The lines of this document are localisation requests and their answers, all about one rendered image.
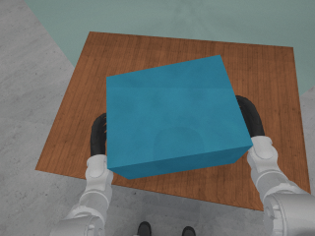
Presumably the pedestal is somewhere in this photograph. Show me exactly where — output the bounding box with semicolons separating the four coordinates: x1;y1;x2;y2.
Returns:
35;31;311;211

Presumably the carton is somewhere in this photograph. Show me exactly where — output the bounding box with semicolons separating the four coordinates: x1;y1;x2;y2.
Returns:
106;55;254;180

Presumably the robot right hand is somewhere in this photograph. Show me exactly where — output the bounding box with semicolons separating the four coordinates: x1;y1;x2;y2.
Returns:
235;95;265;138

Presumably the right robot forearm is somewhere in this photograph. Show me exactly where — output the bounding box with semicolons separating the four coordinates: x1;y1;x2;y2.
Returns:
247;136;310;204

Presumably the robot left hand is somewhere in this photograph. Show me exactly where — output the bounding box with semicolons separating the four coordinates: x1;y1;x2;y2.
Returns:
90;113;107;157

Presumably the left robot upper arm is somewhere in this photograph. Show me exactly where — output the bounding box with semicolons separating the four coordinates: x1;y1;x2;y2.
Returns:
50;215;105;236

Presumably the left robot foot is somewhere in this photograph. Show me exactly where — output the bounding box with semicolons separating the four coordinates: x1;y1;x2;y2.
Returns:
137;221;152;236

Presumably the robot foot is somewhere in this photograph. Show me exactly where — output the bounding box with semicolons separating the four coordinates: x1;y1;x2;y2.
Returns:
137;221;152;236
182;226;196;236

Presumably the right robot upper arm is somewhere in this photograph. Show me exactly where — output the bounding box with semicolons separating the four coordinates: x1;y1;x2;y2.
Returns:
263;193;315;236

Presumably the right robot foot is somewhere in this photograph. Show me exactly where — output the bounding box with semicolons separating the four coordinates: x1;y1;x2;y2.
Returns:
182;226;196;236

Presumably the left robot forearm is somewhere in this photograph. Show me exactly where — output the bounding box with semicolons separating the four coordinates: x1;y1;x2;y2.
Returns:
49;154;114;236

